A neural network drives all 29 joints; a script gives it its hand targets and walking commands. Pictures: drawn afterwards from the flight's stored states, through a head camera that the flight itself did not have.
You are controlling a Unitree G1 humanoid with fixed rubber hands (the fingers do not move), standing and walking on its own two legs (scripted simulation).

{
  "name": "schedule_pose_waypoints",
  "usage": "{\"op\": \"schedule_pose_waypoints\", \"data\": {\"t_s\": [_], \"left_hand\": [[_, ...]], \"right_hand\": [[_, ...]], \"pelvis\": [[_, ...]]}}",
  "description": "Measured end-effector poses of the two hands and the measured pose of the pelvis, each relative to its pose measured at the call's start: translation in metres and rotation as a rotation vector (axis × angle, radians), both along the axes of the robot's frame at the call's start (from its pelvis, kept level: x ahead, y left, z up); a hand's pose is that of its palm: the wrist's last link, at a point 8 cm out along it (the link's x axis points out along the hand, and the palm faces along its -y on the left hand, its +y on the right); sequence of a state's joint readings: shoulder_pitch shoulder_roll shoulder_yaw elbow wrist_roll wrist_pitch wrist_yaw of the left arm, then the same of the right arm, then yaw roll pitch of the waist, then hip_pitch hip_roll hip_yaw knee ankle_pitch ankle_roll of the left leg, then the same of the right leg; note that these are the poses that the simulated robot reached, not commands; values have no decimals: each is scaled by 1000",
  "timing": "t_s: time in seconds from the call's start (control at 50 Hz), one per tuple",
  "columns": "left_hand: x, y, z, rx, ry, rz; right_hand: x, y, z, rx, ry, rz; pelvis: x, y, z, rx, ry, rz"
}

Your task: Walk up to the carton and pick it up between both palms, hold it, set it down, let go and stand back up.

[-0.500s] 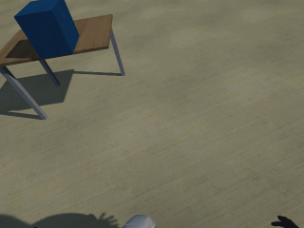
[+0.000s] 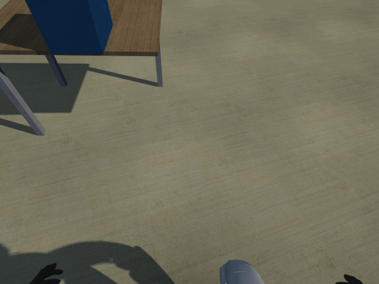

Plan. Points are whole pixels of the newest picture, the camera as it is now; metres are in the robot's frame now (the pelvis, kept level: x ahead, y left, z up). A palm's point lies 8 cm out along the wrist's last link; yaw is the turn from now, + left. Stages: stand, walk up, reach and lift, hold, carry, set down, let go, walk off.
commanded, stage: walk up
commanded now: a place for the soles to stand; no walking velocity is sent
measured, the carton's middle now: (74, 7) +1.18 +0.46 +0.01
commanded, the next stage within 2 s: none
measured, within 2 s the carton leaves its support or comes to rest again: neither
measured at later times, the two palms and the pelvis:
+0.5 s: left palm out of the picture +0.23 +0.41 -0.04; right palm (288, 192) +0.33 -0.28 -0.11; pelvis +0.21 +0.05 +0.00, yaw +0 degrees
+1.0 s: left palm out of the picture +0.44 +0.53 -0.10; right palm (239, 167) +0.40 -0.15 -0.08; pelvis +0.36 +0.19 -0.01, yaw +0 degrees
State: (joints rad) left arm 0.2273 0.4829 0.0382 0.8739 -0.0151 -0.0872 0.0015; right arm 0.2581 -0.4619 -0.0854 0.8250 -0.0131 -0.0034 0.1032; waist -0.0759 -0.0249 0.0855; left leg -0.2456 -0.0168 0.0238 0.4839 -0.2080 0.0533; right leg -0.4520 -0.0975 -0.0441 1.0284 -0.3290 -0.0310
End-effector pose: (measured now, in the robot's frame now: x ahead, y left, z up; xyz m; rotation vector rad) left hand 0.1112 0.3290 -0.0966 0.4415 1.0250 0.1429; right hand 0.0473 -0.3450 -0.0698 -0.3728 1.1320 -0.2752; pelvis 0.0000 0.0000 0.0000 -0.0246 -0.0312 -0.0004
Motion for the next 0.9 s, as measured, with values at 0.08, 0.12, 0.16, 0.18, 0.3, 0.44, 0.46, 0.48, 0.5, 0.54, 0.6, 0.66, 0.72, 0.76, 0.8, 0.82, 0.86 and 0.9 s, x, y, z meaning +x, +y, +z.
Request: {"op": "schedule_pose_waypoints", "data": {"t_s": [0.08,0.12,0.16,0.18,0.3,0.44,0.46,0.48,0.5,0.54,0.6,0.66,0.72,0.76,0.8,0.82,0.86,0.9], "left_hand": [[23,14,3,30,44,4],[34,19,6,48,76,9],[50,23,10,67,91,15],[60,24,13,77,90,18],[115,32,27,139,-10,58],[112,61,55,191,4,170],[111,66,57,197,15,177],[112,72,58,201,25,181],[114,78,59,205,35,184],[120,91,58,208,53,185],[137,113,49,201,72,174],[163,141,31,185,75,158],[198,173,7,170,67,138],[225,185,-6,152,57,127],[250,187,-10,119,49,113],[262,186,-10,102,48,101],[285,186,-9,73,49,70],[303,189,-6,58,51,46]], "right_hand": [[15,8,-7,9,42,-4],[30,13,-15,26,45,-3],[48,18,-25,48,45,1],[59,20,-31,60,45,3],[144,43,-64,130,27,68],[250,60,-45,137,-80,158],[262,61,-42,132,-94,159],[272,63,-39,128,-104,159],[282,65,-37,124,-112,158],[299,73,-33,119,-117,159],[324,93,-30,112,-111,170],[349,119,-27,95,-105,181],[370,143,-26,56,-110,172],[373,156,-24,26,-107,159],[368,166,-19,17,-94,119],[364,170,-16,13,-82,97],[358,177,-9,4,-58,62],[353,183,-5,-4,-36,39]], "pelvis": [[34,9,0,30,-1,-7],[53,13,-2,40,3,-16],[73,16,-4,46,9,-18],[83,17,-6,49,12,-18],[136,17,-16,24,9,-16],[187,35,-2,36,-14,-2],[195,39,-1,33,-17,0],[202,43,-1,31,-19,3],[209,48,0,28,-20,6],[222,59,-1,21,-18,12],[240,77,-5,3,-12,18],[260,99,-13,-20,-1,24],[283,126,-25,-13,4,30],[294,142,-29,8,-13,27],[305,155,-24,-11,-16,27],[311,161,-20,-16,-15,25],[322,169,-12,-12,-12,18],[333,177,-7,-1,-11,19]]}}
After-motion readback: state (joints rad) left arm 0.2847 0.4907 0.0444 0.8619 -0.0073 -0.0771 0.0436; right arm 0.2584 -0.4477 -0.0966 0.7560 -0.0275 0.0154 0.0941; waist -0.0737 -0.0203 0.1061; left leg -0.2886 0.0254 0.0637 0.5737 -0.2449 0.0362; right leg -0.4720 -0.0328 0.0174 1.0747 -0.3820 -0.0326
